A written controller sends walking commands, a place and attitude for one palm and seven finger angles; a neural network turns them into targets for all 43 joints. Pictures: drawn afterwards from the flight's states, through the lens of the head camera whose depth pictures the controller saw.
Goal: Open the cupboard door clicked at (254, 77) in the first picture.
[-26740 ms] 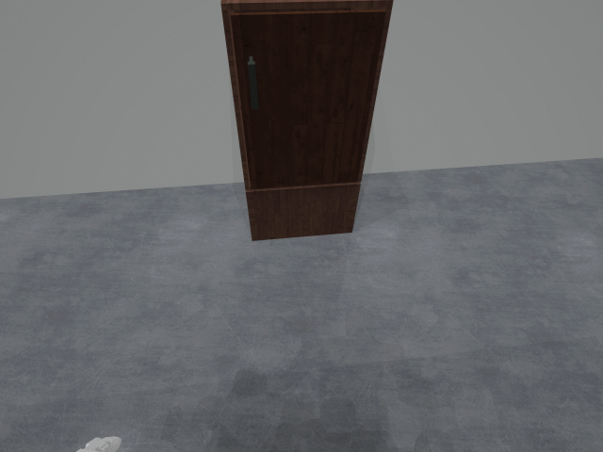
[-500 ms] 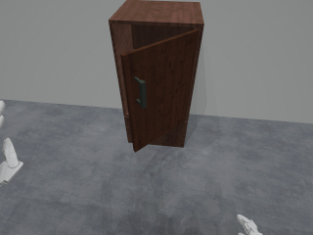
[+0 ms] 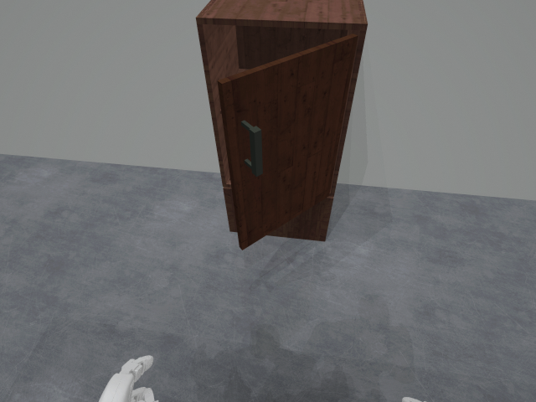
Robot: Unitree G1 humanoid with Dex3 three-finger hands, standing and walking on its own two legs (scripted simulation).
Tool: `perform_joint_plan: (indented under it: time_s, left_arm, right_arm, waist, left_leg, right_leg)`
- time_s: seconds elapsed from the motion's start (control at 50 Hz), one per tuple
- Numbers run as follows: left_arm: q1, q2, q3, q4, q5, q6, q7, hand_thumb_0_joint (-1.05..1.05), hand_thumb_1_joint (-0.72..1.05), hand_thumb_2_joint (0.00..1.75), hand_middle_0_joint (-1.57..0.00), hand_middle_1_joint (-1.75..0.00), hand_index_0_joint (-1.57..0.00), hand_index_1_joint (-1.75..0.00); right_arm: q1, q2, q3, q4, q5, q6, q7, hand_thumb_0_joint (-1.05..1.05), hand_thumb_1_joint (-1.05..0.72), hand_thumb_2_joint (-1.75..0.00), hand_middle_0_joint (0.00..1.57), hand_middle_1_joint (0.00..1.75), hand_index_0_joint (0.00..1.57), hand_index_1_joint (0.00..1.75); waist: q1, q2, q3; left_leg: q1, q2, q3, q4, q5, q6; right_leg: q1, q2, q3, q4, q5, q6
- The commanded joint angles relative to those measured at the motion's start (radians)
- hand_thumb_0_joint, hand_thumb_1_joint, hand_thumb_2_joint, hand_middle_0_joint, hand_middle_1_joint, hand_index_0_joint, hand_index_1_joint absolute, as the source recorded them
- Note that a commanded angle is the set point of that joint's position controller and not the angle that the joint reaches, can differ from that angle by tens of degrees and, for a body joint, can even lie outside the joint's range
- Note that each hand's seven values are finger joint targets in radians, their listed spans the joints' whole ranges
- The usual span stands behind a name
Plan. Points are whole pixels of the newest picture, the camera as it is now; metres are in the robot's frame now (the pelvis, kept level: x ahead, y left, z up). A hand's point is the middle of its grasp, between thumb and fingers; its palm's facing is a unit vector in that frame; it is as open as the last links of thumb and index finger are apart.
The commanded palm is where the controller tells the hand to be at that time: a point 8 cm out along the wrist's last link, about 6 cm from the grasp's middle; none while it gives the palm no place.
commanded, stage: let the arm hang, fingers relaxed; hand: left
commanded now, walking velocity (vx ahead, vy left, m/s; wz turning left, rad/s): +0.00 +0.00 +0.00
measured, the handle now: (251, 148) +0.67 +0.06 -0.01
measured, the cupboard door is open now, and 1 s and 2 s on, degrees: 46 46 46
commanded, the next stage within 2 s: look to check the result in 0.88 s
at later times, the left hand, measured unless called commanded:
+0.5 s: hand out of the picture -0.01 +0.20 -0.16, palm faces +0.01 -0.97 -0.23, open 7.3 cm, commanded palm none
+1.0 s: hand out of the picture +0.02 +0.18 -0.16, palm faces +0.01 -0.98 -0.20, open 7.3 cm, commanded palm none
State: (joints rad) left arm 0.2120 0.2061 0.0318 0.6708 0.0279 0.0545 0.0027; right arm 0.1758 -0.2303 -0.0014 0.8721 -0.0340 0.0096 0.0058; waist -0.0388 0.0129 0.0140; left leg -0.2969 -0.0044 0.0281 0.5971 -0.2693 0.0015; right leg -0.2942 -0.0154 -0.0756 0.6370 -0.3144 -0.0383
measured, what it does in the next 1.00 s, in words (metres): stands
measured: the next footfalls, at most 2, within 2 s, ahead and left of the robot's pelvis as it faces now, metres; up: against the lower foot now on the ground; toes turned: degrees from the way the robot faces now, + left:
none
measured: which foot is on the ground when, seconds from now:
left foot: down 0.00-1.00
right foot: down 0.00-1.00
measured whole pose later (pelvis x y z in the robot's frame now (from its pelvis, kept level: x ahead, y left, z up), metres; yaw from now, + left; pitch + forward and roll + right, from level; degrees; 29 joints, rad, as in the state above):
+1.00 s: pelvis +0.01 +0.01 +0.02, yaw -1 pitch -1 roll +1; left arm 0.24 0.14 0.02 1.14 0.01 0.00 0.02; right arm 0.26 -0.14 0.00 1.14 -0.02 0.01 -0.03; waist -0.01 0.02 0.06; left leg -0.19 0.00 0.04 0.40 -0.19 0.01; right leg -0.19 0.00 -0.06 0.43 -0.22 -0.03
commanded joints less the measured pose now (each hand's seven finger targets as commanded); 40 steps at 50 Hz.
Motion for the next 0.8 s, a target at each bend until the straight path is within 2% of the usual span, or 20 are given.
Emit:
perform_joint_plan:
  time_s: [0.0, 0.04, 0.06, 0.1, 0.12, 0.14, 0.16, 0.22, 0.26, 0.38, 0.44, 0.5, 0.58, 0.64, 0.66, 0.78]
  left_arm:
    - [0.03, 0.137, 0.013, 0.109, -0.013, -0.055, 0.017, 0.0, 0.9, 0.9, -0.2, -0.3, -0.2, -0.3]
    - [0.042, 0.133, 0.006, 0.203, -0.015, -0.061, 0.018, 0.0, 0.9, 0.9, -0.2, -0.3, -0.2, -0.3]
    - [0.055, 0.095, 0.025, 0.219, -0.01, -0.064, 0.02, 0.0, 0.9, 0.9, -0.2, -0.3, -0.2, -0.3]
    - [0.054, 0.101, 0.019, 0.265, -0.015, -0.066, 0.021, 0.0, 0.9, 0.9, -0.2, -0.3, -0.2, -0.3]
    - [0.052, 0.101, 0.015, 0.284, -0.017, -0.068, 0.021, 0.0, 0.9, 0.9, -0.2, -0.3, -0.2, -0.3]
    - [0.045, 0.107, 0.012, 0.304, -0.017, -0.068, 0.022, 0.0, 0.9, 0.9, -0.2, -0.3, -0.2, -0.3]
    - [0.039, 0.102, 0.01, 0.322, -0.018, -0.068, 0.021, 0.0, 0.9, 0.9, -0.2, -0.3, -0.2, -0.3]
    - [0.047, 0.097, 0.003, 0.375, -0.021, -0.068, 0.023, 0.0, 0.9, 0.9, -0.2, -0.3, -0.2, -0.3]
    - [0.055, 0.09, 0.001, 0.4, -0.022, -0.064, 0.024, 0.0, 0.9, 0.9, -0.2, -0.3, -0.2, -0.3]
    - [0.078, 0.077, -0.002, 0.439, -0.021, -0.057, 0.028, 0.0, 0.9, 0.9, -0.2, -0.3, -0.2, -0.3]
    - [0.091, 0.068, 0.002, 0.444, -0.02, -0.056, 0.031, 0.0, 0.9, 0.9, -0.2, -0.3, -0.2, -0.3]
    - [0.095, 0.053, 0.001, 0.449, -0.019, -0.057, 0.031, 0.0, 0.9, 0.9, -0.2, -0.3, -0.2, -0.3]
    - [0.102, 0.04, 0.002, 0.452, -0.018, -0.059, 0.034, 0.0, 0.9, 0.9, -0.2, -0.3, -0.2, -0.3]
    - [0.106, 0.036, 0.003, 0.451, -0.017, -0.062, 0.035, 0.0, 0.9, 0.9, -0.2, -0.3, -0.2, -0.3]
    - [0.103, 0.03, 0.002, 0.454, -0.017, -0.061, 0.035, 0.0, 0.9, 0.9, -0.2, -0.3, -0.2, -0.3]
    - [0.101, 0.033, 0.003, 0.453, -0.017, -0.065, 0.033, 0.0, 0.9, 0.9, -0.2, -0.3, -0.2, -0.3]
  right_arm:
    - [-0.003, -0.088, -0.006, 0.007, 0.001, -0.016, -0.012, 0.0, -0.9, -0.9, 0.2, 0.3, 0.2, 0.3]
    - [0.015, -0.08, -0.005, 0.052, 0.007, -0.012, -0.02, 0.0, -0.9, -0.9, 0.2, 0.3, 0.2, 0.3]
    - [0.034, -0.062, -0.012, 0.068, 0.001, -0.012, -0.023, 0.0, -0.9, -0.9, 0.2, 0.3, 0.2, 0.3]
    - [0.065, -0.046, -0.012, 0.102, 0.002, -0.008, -0.024, 0.0, -0.9, -0.9, 0.2, 0.3, 0.2, 0.3]
    - [0.079, -0.046, -0.012, 0.118, 0.003, -0.007, -0.025, 0.0, -0.9, -0.9, 0.2, 0.3, 0.2, 0.3]
    - [0.097, -0.045, -0.016, 0.128, 0.006, -0.003, -0.026, 0.0, -0.9, -0.9, 0.2, 0.3, 0.2, 0.3]
    - [0.116, -0.043, -0.016, 0.144, 0.007, -0.002, -0.026, 0.0, -0.9, -0.9, 0.2, 0.3, 0.2, 0.3]
    - [0.145, -0.037, -0.014, 0.185, 0.009, -0.002, -0.03, 0.0, -0.9, -0.9, 0.2, 0.3, 0.2, 0.3]
    - [0.155, -0.029, -0.012, 0.201, 0.009, -0.001, -0.033, 0.0, -0.9, -0.9, 0.2, 0.3, 0.2, 0.3]
    - [0.189, -0.01, -0.012, 0.232, 0.009, 0.003, -0.035, 0.0, -0.9, -0.9, 0.2, 0.3, 0.2, 0.3]
    - [0.196, -0.003, -0.014, 0.237, 0.009, 0.003, -0.036, 0.0, -0.9, -0.9, 0.2, 0.3, 0.2, 0.3]
    - [0.194, 0.009, -0.012, 0.24, 0.008, -0.003, -0.037, 0.0, -0.9, -0.9, 0.2, 0.3, 0.2, 0.3]
    - [0.186, 0.021, -0.012, 0.242, 0.009, -0.008, -0.039, 0.0, -0.9, -0.9, 0.2, 0.3, 0.2, 0.3]
    - [0.184, 0.022, -0.015, 0.241, 0.011, -0.009, -0.04, 0.0, -0.9, -0.9, 0.2, 0.3, 0.2, 0.3]
    - [0.18, 0.025, -0.015, 0.243, 0.009, -0.009, -0.04, 0.0, -0.9, -0.9, 0.2, 0.3, 0.2, 0.3]
    - [0.171, 0.022, -0.015, 0.243, 0.009, -0.012, -0.04, 0.0, -0.9, -0.9, 0.2, 0.3, 0.2, 0.3]
  waist:
    - [0.051, 0.107, -0.016]
    - [0.046, 0.08, -0.008]
    - [0.043, 0.124, -0.028]
    - [0.04, 0.145, -0.049]
    - [0.037, 0.128, -0.049]
    - [0.035, 0.059, -0.036]
    - [0.03, 0.015, -0.026]
    - [0.028, 0.001, 0.008]
    - [0.03, 0.017, 0.041]
    - [0.029, -0.031, 0.065]
    - [0.031, -0.012, 0.067]
    - [0.03, 0.004, 0.065]
    - [0.033, 0.006, 0.071]
    - [0.035, -0.013, 0.074]
    - [0.033, 0.011, 0.079]
    - [0.031, 0.007, 0.07]
  left_leg:
    - [-0.016, 0.111, -0.133, -0.222, 0.192, 0.038]
    - [0.017, 0.096, -0.108, -0.229, 0.121, 0.023]
    - [0.025, 0.092, -0.102, -0.234, 0.083, 0.023]
    - [0.044, 0.085, -0.09, -0.237, 0.062, 0.02]
    - [0.05, 0.085, -0.089, -0.238, 0.055, 0.019]
    - [0.06, 0.089, -0.087, -0.236, 0.054, 0.019]
    - [0.064, 0.088, -0.084, -0.24, 0.057, 0.02]
    - [0.082, 0.092, -0.081, -0.25, 0.082, 0.022]
    - [0.073, 0.095, -0.083, -0.261, 0.072, 0.024]
    - [0.064, 0.089, -0.08, -0.272, 0.017, 0.028]
    - [0.063, 0.09, -0.082, -0.277, -0.003, 0.031]
    - [0.053, 0.095, -0.092, -0.291, 0.006, 0.032]
    - [0.052, 0.099, -0.092, -0.296, 0.024, 0.031]
    - [0.061, 0.097, -0.087, -0.289, 0.045, 0.031]
    - [0.057, 0.095, -0.084, -0.29, 0.039, 0.029]
    - [0.077, 0.097, -0.084, -0.288, 0.068, 0.029]
  right_leg:
    - [0.123, -0.076, 0.123, -0.203, 0.127, 0.005]
    - [0.118, -0.084, 0.138, -0.261, 0.104, -0.008]
    - [0.125, -0.088, 0.137, -0.283, 0.085, -0.014]
    - [0.138, -0.096, 0.138, -0.302, 0.08, -0.021]
    - [0.135, -0.096, 0.142, -0.315, 0.072, -0.023]
    - [0.122, -0.096, 0.129, -0.326, 0.055, -0.021]
    - [0.115, -0.098, 0.126, -0.336, 0.045, -0.019]
    - [0.09, -0.096, 0.122, -0.344, 0.049, -0.02]
    - [0.077, -0.092, 0.117, -0.345, 0.038, -0.019]
    - [0.055, -0.088, 0.118, -0.343, -0.021, -0.015]
    - [0.039, -0.084, 0.117, -0.336, -0.04, -0.015]
    - [0.05, -0.081, 0.114, -0.313, 0.009, -0.012]
    - [0.057, -0.081, 0.109, -0.3, 0.046, -0.009]
    - [0.056, -0.081, 0.107, -0.301, 0.056, -0.007]
    - [0.052, -0.082, 0.112, -0.301, 0.054, -0.006]
    - [0.058, -0.084, 0.116, -0.303, 0.08, -0.008]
